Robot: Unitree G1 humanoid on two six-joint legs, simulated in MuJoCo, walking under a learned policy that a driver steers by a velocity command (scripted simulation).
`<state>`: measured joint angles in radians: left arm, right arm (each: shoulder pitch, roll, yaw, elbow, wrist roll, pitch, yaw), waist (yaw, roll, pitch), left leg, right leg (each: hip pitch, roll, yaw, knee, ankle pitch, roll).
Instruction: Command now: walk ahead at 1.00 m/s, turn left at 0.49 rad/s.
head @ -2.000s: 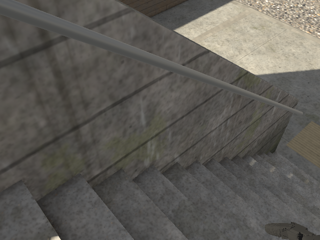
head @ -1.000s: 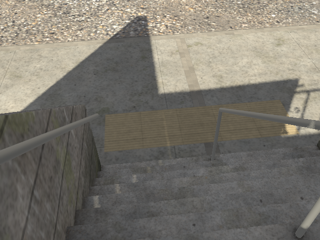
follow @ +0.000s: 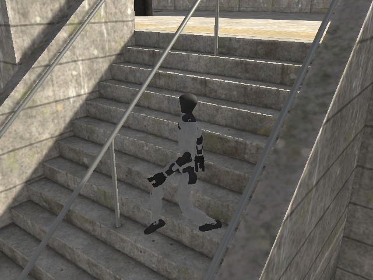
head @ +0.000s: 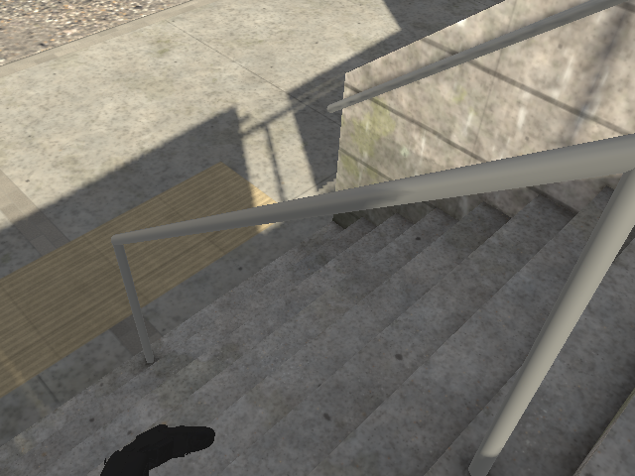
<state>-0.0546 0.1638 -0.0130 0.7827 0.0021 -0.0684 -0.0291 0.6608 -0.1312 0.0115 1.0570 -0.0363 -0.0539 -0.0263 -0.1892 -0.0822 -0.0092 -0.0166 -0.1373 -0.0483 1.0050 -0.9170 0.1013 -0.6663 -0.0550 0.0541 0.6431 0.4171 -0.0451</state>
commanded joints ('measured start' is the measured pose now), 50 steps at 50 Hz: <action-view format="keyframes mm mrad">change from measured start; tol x64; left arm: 1 -70 76 41 -43 -41 -16 2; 50 485 240 57 59 145 -77 87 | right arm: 1 -24 -151 -41 -46 -11 -11 -3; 50 -301 -123 35 -567 -77 45 163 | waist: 1 26 165 177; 50 156 64 61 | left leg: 1 -133 191 -327 -143 775 137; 7 -820 60 -136 899 149 51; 18 -115 105 112 -177 1710 -4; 24 271 108 140 -393 1191 192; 26 283 268 -165 -256 2367 134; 35 -1231 -85 129 77 511 -179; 40 -498 51 -341 608 1040 -160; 42 -1182 -36 -101 1390 -144 -297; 50 -1027 271 -20 727 788 -135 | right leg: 1 215 -37 43 -303 33 23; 7 1239 -328 146 121 647 -48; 20 -91 -164 -279 300 -779 41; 23 182 -197 -316 886 54 -5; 25 -206 25 -262 1747 -1064 -20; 30 -622 -27 25 1104 -862 55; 35 753 70 -86 240 381 94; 40 750 -79 -47 -516 103 -94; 42 1406 -547 403 253 1466 -654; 50 144 -297 -5 -149 -477 -171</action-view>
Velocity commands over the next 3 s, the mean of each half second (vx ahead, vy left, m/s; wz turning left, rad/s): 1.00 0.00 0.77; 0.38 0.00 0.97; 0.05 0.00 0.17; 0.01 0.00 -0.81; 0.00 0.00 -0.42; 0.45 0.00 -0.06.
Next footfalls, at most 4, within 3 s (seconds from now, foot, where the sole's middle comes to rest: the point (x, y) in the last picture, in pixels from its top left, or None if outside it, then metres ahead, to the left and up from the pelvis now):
0.12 right None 0.25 -0.14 -0.87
0.50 left None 0.41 0.04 -1.08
0.80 right None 0.73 0.03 -1.28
1.18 left None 0.57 0.26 -1.28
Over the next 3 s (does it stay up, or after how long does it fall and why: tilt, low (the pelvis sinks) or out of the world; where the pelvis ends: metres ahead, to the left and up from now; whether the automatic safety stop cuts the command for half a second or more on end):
stays up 0.56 0.13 -0.52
